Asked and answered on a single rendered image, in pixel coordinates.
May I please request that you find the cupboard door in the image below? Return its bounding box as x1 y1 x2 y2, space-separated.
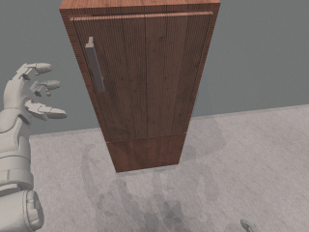
70 12 213 142

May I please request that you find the handle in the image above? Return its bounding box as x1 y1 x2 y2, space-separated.
85 37 105 93

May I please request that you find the robot left upper arm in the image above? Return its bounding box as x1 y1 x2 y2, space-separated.
0 189 44 232

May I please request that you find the left robot hand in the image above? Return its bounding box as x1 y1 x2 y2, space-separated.
3 63 68 121

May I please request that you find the right robot hand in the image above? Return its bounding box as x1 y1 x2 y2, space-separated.
240 218 262 232

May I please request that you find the left robot forearm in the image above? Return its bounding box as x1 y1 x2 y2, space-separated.
0 108 34 197

